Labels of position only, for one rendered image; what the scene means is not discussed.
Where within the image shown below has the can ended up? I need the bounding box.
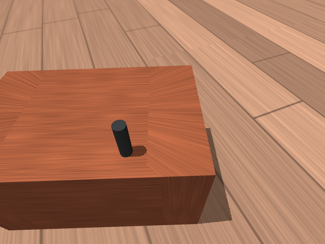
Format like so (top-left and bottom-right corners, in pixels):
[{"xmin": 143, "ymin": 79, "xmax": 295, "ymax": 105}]
[{"xmin": 111, "ymin": 120, "xmax": 133, "ymax": 157}]

